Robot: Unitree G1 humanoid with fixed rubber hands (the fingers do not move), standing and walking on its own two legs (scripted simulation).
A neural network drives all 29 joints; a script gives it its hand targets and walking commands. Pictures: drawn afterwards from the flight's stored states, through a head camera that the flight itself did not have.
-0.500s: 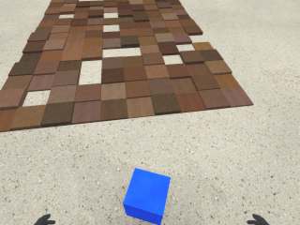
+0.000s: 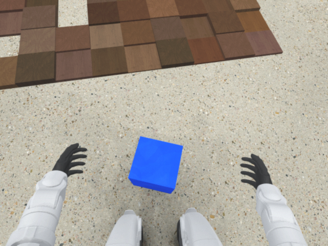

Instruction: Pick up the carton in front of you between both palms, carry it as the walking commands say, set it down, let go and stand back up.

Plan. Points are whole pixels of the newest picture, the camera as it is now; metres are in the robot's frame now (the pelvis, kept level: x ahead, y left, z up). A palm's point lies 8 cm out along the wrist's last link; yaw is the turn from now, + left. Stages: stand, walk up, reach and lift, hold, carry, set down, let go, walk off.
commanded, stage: reach and lift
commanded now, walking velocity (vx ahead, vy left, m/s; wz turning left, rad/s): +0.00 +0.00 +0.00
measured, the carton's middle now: (156, 166) +0.41 +0.01 -0.59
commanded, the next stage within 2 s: none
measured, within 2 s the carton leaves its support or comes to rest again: neither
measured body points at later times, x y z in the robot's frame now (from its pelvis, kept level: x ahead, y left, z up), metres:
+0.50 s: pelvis -0.08 +0.02 -0.07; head +0.21 +0.03 +0.27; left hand +0.48 +0.19 -0.16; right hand +0.39 -0.19 -0.16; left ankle +0.02 +0.12 -0.68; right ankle +0.02 -0.13 -0.68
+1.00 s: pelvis -0.07 +0.00 -0.22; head +0.27 +0.03 +0.07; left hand +0.46 +0.19 -0.40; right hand +0.38 -0.20 -0.39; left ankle +0.02 +0.12 -0.68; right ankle +0.02 -0.14 -0.68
